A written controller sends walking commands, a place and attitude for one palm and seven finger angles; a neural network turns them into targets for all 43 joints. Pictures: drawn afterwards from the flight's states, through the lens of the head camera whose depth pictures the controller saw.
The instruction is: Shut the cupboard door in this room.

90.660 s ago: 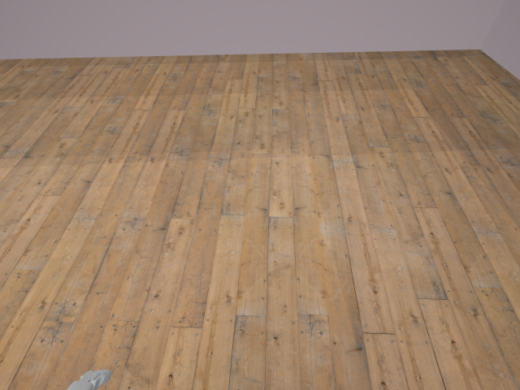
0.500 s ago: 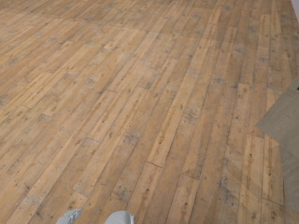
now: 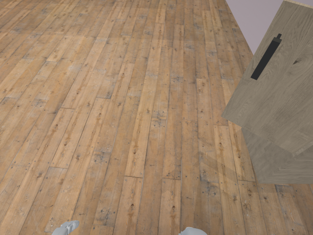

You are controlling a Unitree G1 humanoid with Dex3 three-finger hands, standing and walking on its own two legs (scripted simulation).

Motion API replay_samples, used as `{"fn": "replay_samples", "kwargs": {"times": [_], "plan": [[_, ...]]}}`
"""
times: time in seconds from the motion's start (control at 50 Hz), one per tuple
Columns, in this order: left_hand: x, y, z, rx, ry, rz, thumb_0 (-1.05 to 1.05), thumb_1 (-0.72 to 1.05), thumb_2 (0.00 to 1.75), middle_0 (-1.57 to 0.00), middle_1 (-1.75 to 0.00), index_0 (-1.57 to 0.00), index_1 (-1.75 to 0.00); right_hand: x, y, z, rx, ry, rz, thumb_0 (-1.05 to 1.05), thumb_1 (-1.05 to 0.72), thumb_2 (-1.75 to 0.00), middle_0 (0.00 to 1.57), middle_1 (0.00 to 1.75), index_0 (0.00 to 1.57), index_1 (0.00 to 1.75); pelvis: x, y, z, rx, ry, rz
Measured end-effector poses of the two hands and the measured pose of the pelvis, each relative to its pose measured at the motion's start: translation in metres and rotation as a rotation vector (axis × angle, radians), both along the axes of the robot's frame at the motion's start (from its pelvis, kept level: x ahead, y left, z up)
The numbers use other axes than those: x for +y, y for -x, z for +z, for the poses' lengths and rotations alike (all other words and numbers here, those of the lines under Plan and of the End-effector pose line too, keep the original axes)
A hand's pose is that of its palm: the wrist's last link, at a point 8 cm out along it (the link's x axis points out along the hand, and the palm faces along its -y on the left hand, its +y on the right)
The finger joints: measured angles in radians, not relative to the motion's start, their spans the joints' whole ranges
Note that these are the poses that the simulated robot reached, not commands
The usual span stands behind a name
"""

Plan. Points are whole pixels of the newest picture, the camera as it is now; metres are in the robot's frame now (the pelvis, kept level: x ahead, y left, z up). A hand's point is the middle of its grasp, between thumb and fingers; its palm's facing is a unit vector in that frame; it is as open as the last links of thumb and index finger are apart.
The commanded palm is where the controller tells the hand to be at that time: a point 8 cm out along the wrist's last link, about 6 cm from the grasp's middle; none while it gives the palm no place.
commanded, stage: turn to face it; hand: left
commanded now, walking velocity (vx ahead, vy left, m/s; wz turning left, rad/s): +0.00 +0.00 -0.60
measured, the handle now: (266, 57) +0.69 -0.36 +0.07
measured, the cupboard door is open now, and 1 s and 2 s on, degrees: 55 55 55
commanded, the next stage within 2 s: take the last steps up to it in 0.82 s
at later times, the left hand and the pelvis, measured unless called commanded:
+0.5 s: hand out of the picture +0.13 +0.17 -0.18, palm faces -0.23 -0.95 -0.19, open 7.4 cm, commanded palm none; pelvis +0.01 +0.00 -0.01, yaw -15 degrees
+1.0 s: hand (122, 216) +0.18 +0.11 -0.15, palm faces -0.47 -0.84 -0.26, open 7.3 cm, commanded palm none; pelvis +0.00 -0.01 -0.01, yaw -28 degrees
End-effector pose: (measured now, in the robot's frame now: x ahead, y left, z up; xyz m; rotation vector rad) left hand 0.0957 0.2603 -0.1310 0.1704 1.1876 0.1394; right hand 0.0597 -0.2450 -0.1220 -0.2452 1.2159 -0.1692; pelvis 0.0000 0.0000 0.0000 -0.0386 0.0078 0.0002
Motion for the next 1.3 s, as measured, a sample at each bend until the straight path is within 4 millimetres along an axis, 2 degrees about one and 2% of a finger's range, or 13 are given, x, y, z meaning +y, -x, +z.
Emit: {"fn": "replay_samples", "kwargs": {"times": [0.12,0.18,0.24,0.38,0.54,0.64,0.74,0.82,0.9,0.98,1.1,1.2,1.3], "plan": [[-0.028,-0.036,0.004,-0.063,-0.061,-0.115,0.00,0.91,0.90,-0.20,-0.30,-0.20,-0.30,-0.033,0.032,-0.033,0.028,-0.038,-0.120,0.00,-0.90,-0.90,0.20,0.30,0.20,0.30,-0.020,-0.003,-0.018,-0.007,-0.029,-0.081],[-0.041,-0.038,0.010,-0.069,-0.076,-0.142,0.00,0.91,0.90,-0.20,-0.30,-0.20,-0.30,-0.045,0.039,-0.036,0.056,-0.037,-0.160,0.01,-0.90,-0.90,0.20,0.30,0.20,0.30,-0.023,-0.001,-0.015,-0.011,-0.028,-0.104],[-0.048,-0.033,0.014,-0.039,-0.079,-0.157,0.00,0.91,0.90,-0.20,-0.30,-0.20,-0.30,-0.049,0.038,-0.027,0.041,-0.037,-0.181,0.01,-0.91,-0.90,0.20,0.30,0.20,0.30,-0.025,0.001,-0.007,-0.006,-0.042,-0.137],[-0.053,-0.027,0.003,0.024,-0.038,-0.207,0.00,0.91,0.90,-0.20,-0.30,-0.20,-0.30,-0.047,0.028,-0.009,-0.026,-0.017,-0.216,0.01,-0.91,-0.90,0.20,0.30,0.19,0.30,-0.021,-0.001,-0.002,0.007,-0.046,-0.200],[-0.032,-0.043,-0.025,0.069,0.012,-0.254,0.00,0.91,0.90,-0.20,-0.30,-0.20,-0.30,-0.022,0.027,0.002,-0.082,0.049,-0.261,0.00,-0.91,-0.90,0.20,0.30,0.20,0.30,0.007,-0.010,-0.012,0.021,-0.028,-0.291],[-0.027,-0.066,-0.017,0.069,0.010,-0.322,0.01,0.91,0.90,-0.20,-0.30,-0.20,-0.30,-0.002,0.053,0.011,-0.052,0.051,-0.310,0.00,-0.90,-0.90,0.20,0.30,0.20,0.30,0.014,-0.012,-0.002,0.009,-0.008,-0.355],[-0.036,-0.089,-0.005,0.040,-0.003,-0.384,0.01,0.91,0.90,-0.20,-0.30,-0.20,-0.30,0.010,0.088,0.008,-0.003,0.023,-0.391,0.00,-0.90,-0.90,0.20,0.30,0.20,0.30,0.014,-0.010,0.003,0.008,-0.001,-0.405],[-0.057,-0.105,0.001,0.010,-0.021,-0.448,0.00,0.91,0.90,-0.20,-0.30,-0.20,-0.30,0.013,0.121,-0.005,0.038,-0.016,-0.466,0.00,-0.90,-0.90,0.20,0.30,0.20,0.30,0.008,-0.007,0.000,0.004,-0.009,-0.442],[-0.086,-0.115,0.004,-0.046,-0.042,-0.511,0.00,0.91,0.90,-0.20,-0.30,-0.20,-0.30,0.009,0.156,-0.028,0.078,-0.066,-0.539,0.00,-0.90,-0.90,0.20,0.30,0.20,0.30,-0.007,0.000,-0.012,-0.002,-0.042,-0.472],[-0.106,-0.106,0.011,-0.057,-0.053,-0.541,0.00,0.91,0.90,-0.20,-0.30,-0.20,-0.30,0.005,0.176,-0.038,0.127,-0.092,-0.586,0.01,-0.90,-0.90,0.20,0.30,0.20,0.30,-0.012,0.003,-0.010,-0.006,-0.033,-0.484],[-0.112,-0.084,0.009,-0.003,-0.022,-0.522,0.00,0.91,0.90,-0.20,-0.30,-0.20,-0.30,-0.002,0.168,-0.022,0.101,-0.096,-0.580,0.01,-0.91,-0.90,0.20,0.30,0.19,0.30,-0.021,-0.001,0.001,-0.011,-0.041,-0.488],[-0.104,-0.073,-0.009,0.067,0.009,-0.496,0.00,0.92,0.90,-0.20,-0.30,-0.20,-0.30,-0.011,0.141,-0.010,0.060,-0.057,-0.564,0.01,-0.91,-0.90,0.20,0.30,0.19,0.30,-0.025,-0.016,-0.001,-0.001,-0.026,-0.495],[-0.092,-0.076,-0.033,0.171,0.021,-0.495,0.00,0.92,0.90,-0.20,-0.30,-0.20,-0.30,-0.016,0.114,-0.007,-0.005,0.014,-0.566,0.00,-0.91,-0.90,0.20,0.30,0.20,0.30,-0.025,-0.040,-0.012,0.003,-0.019,-0.537]]}}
